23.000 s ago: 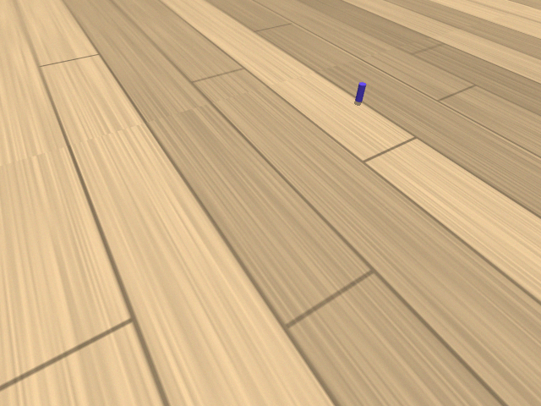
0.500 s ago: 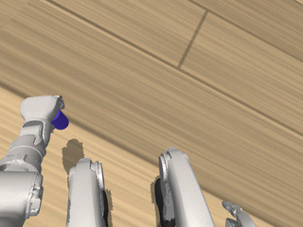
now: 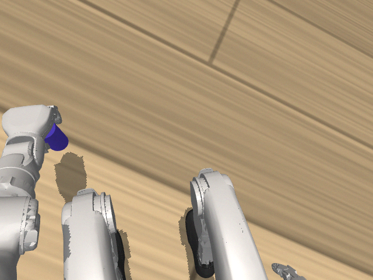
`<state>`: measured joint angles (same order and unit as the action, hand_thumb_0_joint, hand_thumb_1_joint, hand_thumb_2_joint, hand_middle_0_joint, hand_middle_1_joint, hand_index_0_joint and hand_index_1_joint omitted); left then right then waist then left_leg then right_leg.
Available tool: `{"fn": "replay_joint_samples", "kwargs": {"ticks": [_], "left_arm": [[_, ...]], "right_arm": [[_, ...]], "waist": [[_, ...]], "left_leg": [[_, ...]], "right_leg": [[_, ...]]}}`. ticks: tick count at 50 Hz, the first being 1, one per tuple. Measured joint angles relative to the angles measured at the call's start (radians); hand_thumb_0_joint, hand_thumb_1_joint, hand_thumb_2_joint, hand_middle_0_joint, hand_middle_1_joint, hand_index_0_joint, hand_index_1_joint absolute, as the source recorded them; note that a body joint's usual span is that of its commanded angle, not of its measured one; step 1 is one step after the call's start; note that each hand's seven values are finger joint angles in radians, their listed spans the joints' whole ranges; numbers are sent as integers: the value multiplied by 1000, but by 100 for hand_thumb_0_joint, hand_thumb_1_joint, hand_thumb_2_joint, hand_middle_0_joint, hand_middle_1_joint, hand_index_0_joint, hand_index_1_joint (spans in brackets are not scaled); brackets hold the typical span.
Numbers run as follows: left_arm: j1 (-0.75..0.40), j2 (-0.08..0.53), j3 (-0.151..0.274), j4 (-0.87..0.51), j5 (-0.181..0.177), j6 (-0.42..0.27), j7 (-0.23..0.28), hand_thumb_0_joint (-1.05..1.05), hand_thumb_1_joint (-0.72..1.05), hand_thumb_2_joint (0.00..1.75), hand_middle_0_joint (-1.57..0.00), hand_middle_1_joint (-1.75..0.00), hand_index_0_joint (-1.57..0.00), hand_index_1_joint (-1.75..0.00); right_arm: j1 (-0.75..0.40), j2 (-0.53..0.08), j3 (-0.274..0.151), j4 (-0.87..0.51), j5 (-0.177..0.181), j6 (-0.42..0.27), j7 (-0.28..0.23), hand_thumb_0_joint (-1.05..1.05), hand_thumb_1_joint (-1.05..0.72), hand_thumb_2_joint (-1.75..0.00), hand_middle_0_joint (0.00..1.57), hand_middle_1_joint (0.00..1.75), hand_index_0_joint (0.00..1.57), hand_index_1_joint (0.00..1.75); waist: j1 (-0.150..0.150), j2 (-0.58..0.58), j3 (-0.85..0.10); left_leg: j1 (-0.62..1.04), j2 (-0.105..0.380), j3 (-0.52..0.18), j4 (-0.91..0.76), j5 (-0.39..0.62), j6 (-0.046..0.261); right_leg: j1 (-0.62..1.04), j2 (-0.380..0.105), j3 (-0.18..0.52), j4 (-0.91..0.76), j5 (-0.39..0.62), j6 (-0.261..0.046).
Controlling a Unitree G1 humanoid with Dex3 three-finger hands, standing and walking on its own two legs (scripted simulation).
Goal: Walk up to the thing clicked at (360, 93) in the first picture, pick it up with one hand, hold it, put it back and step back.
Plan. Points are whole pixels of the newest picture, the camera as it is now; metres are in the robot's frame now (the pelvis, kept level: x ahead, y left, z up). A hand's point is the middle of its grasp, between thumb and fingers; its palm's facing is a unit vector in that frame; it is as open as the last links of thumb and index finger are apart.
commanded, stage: crouch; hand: left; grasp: from above
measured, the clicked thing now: (51, 135) +0.48 +0.25 -0.23
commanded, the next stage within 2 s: lower in 0.16 s
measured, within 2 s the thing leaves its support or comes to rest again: rests again in 0.86 s
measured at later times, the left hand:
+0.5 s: hand (47, 141) +0.46 +0.25 -0.22, palm faces -0.50 -0.04 -0.87, open 7.9 cm
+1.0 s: hand (53, 141) +0.47 +0.25 -0.26, palm faces -0.47 -0.06 -0.88, open 7.9 cm
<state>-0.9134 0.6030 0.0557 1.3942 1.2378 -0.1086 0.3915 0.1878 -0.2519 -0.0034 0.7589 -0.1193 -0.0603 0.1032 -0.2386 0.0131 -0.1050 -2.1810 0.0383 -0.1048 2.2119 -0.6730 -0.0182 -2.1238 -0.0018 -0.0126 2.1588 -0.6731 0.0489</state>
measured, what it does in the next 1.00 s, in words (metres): lowers itself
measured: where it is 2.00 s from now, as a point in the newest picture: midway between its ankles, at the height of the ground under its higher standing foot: (160, 265)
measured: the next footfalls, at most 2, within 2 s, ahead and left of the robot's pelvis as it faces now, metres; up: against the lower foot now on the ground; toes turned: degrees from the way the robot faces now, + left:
none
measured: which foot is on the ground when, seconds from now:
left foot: down 0.00-1.00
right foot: down 0.00-1.00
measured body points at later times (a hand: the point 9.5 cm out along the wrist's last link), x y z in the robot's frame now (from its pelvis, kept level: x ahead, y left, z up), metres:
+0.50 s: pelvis +0.00 +0.00 -0.04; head +0.24 +0.04 +0.34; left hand +0.48 +0.25 -0.17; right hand +0.03 -0.28 -0.15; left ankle +0.08 +0.13 -0.35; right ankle +0.10 -0.14 -0.35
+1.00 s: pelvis +0.00 +0.00 -0.07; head +0.26 +0.05 +0.30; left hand +0.49 +0.25 -0.21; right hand +0.03 -0.28 -0.17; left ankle +0.08 +0.13 -0.35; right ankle +0.10 -0.14 -0.35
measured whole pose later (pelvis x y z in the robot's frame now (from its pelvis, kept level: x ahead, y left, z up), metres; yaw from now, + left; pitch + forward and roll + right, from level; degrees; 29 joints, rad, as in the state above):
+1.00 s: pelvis +0.00 +0.00 -0.07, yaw -3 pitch +33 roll -7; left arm -0.98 0.73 0.12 1.54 1.27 -0.18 0.46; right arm 0.14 -0.28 0.08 0.76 -0.18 -0.10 0.15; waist -0.28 -0.02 0.01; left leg -2.34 0.03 -0.17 2.45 -0.70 -0.04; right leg -2.28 0.02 -0.04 2.37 -0.68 0.05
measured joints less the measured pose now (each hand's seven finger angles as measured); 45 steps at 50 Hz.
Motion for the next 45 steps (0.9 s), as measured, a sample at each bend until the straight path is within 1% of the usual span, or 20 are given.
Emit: {"fn": "replay_joint_samples", "kwargs": {"ticks": [11, 17, 22, 28, 34, 38, 45], "left_arm": [[-35, 31, 10, 41, 3, -23, -9, 8, 30, 51, -97, -63, -77, -53], [-42, 40, 10, 48, 7, -33, -4, 8, 29, 50, -99, -61, -78, -52], [-67, 54, 10, 92, 13, -42, 2, 8, 29, 51, -100, -60, -78, -51], [-67, 77, 28, 100, 23, -61, 15, 8, 29, 51, -100, -60, -79, -51], [-51, 87, 50, 92, 33, -66, 44, 8, 29, 50, -100, -60, -79, -51], [-54, 93, 47, 103, 36, -58, 54, 8, 29, 49, -100, -59, -79, -50], [-67, 113, 56, 137, 29, -57, 66, 8, 31, 47, -100, -58, -79, -49]], "right_arm": [[-2, -7, 18, 6, -6, -7, 11, 0, -93, -90, 20, 30, 20, 30], [-8, -14, 22, 7, -9, -8, 14, 0, -93, -90, 20, 30, 20, 30], [-20, -21, 34, 7, -15, -11, 18, 0, -93, -90, 20, 30, 20, 30], [-29, -27, 46, 2, -28, -21, 26, 0, -93, -90, 20, 30, 20, 30], [-34, -26, 48, 4, -38, -18, 32, 0, -93, -90, 20, 30, 20, 30], [-40, -24, 52, 5, -43, -21, 36, 0, -93, -90, 20, 30, 20, 30], [-52, -24, 71, 4, -53, -31, 44, 0, -92, -90, 20, 30, 20, 30]], "waist": [[-5, -4, 21], [-4, -7, 31], [-8, -12, 47], [-20, -23, 72], [-27, -31, 81], [-32, -33, 88], [-39, -34, 106]], "left_leg": [[-46, -2, -11, 57, 3, -6], [-64, -4, -15, 81, 1, -9], [-81, -5, -23, 103, 1, -12], [-105, -7, -36, 141, -3, -16], [-130, -9, -45, 178, -8, -20], [-141, -10, -48, 195, -12, -21], [-154, -9, -61, 222, -21, -22]], "right_leg": [[-47, 5, -3, 56, 5, -1], [-66, 7, -4, 81, 3, -1], [-82, 8, -9, 101, 4, -2], [-104, 12, -16, 133, 4, -1], [-128, 15, -19, 167, 0, -1], [-139, 17, -20, 182, -3, -1], [-150, 22, -28, 201, -6, 4]]}}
